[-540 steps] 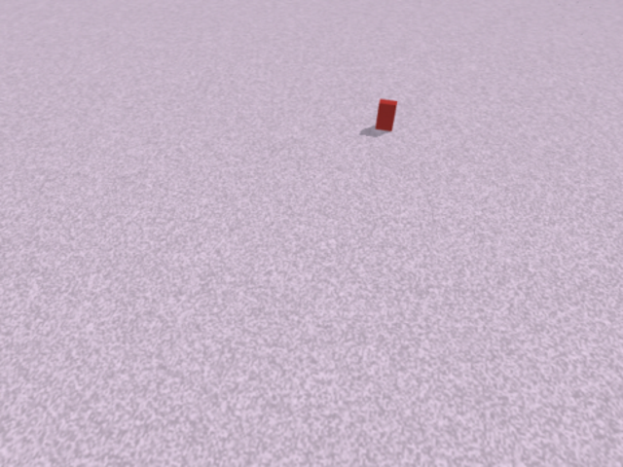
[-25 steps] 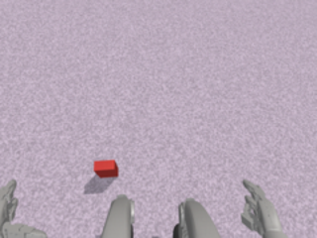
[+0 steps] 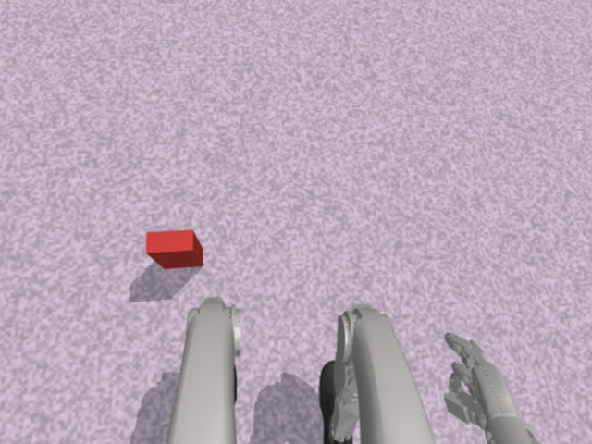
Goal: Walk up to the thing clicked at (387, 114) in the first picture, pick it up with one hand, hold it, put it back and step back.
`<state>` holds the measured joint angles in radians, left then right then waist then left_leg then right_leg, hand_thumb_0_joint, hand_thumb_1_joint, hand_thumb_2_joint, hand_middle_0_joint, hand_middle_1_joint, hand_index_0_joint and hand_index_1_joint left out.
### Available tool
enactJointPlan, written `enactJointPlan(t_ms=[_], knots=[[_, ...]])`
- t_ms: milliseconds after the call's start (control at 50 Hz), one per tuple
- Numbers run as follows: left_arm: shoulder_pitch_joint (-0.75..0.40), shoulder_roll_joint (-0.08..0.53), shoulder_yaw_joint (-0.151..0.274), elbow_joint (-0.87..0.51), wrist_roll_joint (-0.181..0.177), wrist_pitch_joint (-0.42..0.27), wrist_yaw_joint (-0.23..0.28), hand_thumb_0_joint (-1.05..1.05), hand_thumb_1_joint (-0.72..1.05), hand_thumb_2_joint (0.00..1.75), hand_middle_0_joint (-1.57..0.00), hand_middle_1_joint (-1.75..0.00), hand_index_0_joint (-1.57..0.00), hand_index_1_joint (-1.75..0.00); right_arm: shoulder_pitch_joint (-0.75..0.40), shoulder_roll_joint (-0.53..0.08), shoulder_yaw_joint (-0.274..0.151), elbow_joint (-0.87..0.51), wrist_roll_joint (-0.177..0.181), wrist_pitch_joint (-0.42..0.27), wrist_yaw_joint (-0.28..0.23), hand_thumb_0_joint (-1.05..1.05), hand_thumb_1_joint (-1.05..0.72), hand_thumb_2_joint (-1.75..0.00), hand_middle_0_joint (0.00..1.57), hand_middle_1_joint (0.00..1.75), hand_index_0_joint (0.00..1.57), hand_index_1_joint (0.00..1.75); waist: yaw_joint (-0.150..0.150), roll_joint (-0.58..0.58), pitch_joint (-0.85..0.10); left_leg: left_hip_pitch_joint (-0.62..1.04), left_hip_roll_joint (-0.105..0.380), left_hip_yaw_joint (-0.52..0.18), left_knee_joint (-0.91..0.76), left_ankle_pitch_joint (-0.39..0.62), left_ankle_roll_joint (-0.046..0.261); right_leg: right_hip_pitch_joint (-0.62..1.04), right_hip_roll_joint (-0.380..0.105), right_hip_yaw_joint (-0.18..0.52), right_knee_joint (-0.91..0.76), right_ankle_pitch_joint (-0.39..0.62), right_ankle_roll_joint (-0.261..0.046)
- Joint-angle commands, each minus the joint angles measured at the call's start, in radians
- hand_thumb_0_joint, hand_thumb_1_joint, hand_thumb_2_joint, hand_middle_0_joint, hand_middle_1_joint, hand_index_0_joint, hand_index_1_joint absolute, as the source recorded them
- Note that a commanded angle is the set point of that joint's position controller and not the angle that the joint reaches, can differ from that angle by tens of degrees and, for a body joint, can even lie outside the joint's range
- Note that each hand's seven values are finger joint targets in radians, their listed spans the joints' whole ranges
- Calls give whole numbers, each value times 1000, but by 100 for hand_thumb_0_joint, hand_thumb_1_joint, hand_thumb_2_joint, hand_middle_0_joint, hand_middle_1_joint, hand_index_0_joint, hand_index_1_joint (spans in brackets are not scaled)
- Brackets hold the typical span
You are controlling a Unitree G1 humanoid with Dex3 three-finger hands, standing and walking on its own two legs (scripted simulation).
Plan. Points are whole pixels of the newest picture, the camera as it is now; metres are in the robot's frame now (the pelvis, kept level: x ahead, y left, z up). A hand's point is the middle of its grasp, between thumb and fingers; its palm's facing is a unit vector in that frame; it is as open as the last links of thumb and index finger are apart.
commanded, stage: go down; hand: left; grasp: from the side
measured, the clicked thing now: (177, 250) +0.44 +0.26 -0.42
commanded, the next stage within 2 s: approach in 1.08 s
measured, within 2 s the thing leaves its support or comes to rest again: neither
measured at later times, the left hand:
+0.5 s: hand out of the picture +0.33 +0.43 -0.07, palm faces +0.27 -0.96 -0.10, open 17.4 cm
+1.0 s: hand out of the picture +0.34 +0.44 -0.09, palm faces +0.27 -0.96 -0.08, open 17.5 cm
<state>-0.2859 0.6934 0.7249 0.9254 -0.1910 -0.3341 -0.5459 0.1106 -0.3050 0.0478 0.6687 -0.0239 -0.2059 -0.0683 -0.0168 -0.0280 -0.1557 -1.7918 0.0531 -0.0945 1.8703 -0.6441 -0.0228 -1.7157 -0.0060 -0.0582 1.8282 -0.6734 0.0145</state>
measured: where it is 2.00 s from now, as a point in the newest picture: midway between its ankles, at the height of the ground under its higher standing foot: (278, 426)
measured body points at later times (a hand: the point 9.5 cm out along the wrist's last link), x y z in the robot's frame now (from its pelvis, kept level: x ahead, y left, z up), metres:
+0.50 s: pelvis -0.01 +0.00 -0.07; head +0.20 +0.07 +0.33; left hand +0.31 +0.48 -0.07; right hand +0.16 -0.27 -0.17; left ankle +0.08 +0.13 -0.47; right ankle +0.07 -0.13 -0.47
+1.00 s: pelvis -0.02 +0.00 -0.10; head +0.19 +0.07 +0.29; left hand +0.32 +0.49 -0.08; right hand +0.14 -0.27 -0.20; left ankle +0.08 +0.13 -0.47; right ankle +0.07 -0.13 -0.47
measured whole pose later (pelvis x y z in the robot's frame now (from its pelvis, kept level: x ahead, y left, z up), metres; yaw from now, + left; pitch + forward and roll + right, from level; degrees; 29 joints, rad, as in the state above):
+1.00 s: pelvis -0.02 +0.00 -0.10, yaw -3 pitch +32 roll -7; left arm -0.51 0.92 0.89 1.09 -0.23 -0.36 -0.73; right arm 0.09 -0.36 0.12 0.69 -0.05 -0.20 -0.06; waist -0.05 -0.05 -0.09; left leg -2.10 0.05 -0.15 2.20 -0.66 -0.02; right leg -2.00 0.01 -0.08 2.14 -0.69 0.03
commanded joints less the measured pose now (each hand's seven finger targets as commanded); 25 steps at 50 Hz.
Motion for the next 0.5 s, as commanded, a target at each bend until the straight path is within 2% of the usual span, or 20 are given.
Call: enactJointPlan(t_ms=[0, 20, 40, 80, 120, 140, 160, 240, 260, 320, 380, 440, 480], knots=[[-168, 401, 89, -126, -20, -71, -52, 0, -44, 0, -6, -2, -7, 0, 85, -225, -78, -90, 1, -40, -23, 0, -91, -90, 20, 30, 20, 30, 22, 216, -519, 408, -10, 0, -252, 40, 35, 146, 27, 2, -176, 63, -51], [-186, 442, 113, -145, -22, -74, -58, 0, -44, 0, -6, -1, -7, 0, 84, -226, -73, -86, 0, -39, -24, 0, -91, -90, 20, 30, 20, 30, 35, 230, -528, 407, -9, 0, -244, 31, 35, 144, 27, 0, -164, 62, -50], [-179, 444, 115, -121, -23, -71, -62, 0, -46, 0, -6, -1, -7, 0, 90, -232, -71, -81, 0, -38, -25, 0, -91, -90, 20, 30, 20, 30, 34, 230, -540, 409, -9, 1, -233, 48, 34, 144, 27, -4, -151, 75, -51], [-202, 497, 156, -166, -29, -76, -68, 0, -44, 0, -6, -1, -6, 0, 87, -239, -64, -78, 0, -36, -24, 0, -92, -90, 20, 30, 20, 30, 54, 269, -582, 440, -5, -13, -224, 85, 30, 110, 27, -15, -110, 99, -54], [-175, 499, 164, -137, -37, -67, -72, 0, -46, 0, -6, -1, -6, 0, 83, -238, -60, -79, 3, -31, -27, 0, -92, -90, 20, 30, 20, 30, 58, 258, -560, 402, -8, -10, -217, 69, 31, 101, 30, -20, -103, 81, -54], [-147, 495, 179, -125, -46, -65, -74, 0, -48, 0, -6, 0, -7, 0, 89, -236, -56, -75, 2, -30, -27, 0, -92, -91, 20, 30, 20, 30, 62, 228, -575, 391, -11, 1, -191, 113, 34, 130, 29, -17, -105, 109, -53], [-140, 505, 179, -111, -45, -63, -77, 0, -48, 0, -6, 0, -7, 0, 75, -237, -53, -73, 4, -28, -28, 0, -93, -91, 20, 30, 20, 30, 63, 228, -552, 364, -13, 2, -190, 101, 36, 116, 31, -19, -101, 100, -54], [-169, 503, 186, -93, -63, -61, -96, 0, -48, 0, -6, 0, -6, 0, 84, -236, -50, -64, 3, -25, -25, 0, -93, -91, 20, 30, 20, 30, 45, 202, -540, 317, -12, 8, -136, 144, 41, 102, 32, -21, -71, 126, -53], [-175, 516, 193, -100, -65, -66, -100, 0, -49, 0, -6, 0, -6, 0, 77, -239, -49, -63, 2, -25, -25, 0, -93, -91, 20, 30, 20, 30, 48, 205, -529, 306, -11, 10, -131, 140, 41, 86, 33, -22, -62, 124, -54], [-203, 497, 182, -71, -71, -75, -121, 0, -50, 0, -6, 0, -6, 0, 82, -245, -48, -53, -4, -31, -21, 0, -93, -91, 20, 30, 20, 30, 27, 209, -530, 298, -9, 11, -91, 167, 42, 70, 33, -24, -36, 145, -54], [-263, 529, 188, -84, -71, -91, -139, 0, -51, 0, -6, -1, -6, -1, 92, -251, -49, -44, -10, -30, -22, 0, -93, -91, 20, 30, 20, 30, 15, 228, -552, 292, -8, 10, -65, 169, 41, 51, 33, -27, -12, 145, -55], [-294, 551, 189, -92, -66, -94, -151, 0, -52, 0, -6, -1, -6, -1, 93, -260, -48, -40, -15, -32, -21, 0, -93, -91, 20, 30, 20, 30, 18, 241, -569, 300, -6, 7, -55, 154, 38, 34, 33, -30, 5, 136, -55], [-301, 579, 208, -95, -61, -93, -157, 0, -51, 0, -6, -1, -6, -1, 97, -269, -47, -36, -17, -28, -22, 0, -93, -91, 20, 30, 20, 30, 29, 266, -586, 319, -4, -4, -62, 149, 33, 16, 33, -37, 27, 134, -57]])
